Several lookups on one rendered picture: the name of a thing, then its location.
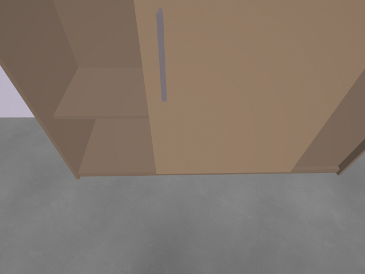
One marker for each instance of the wardrobe door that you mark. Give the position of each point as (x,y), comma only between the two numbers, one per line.
(250,83)
(343,131)

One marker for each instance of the handle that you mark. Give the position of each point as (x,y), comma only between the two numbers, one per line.
(160,36)

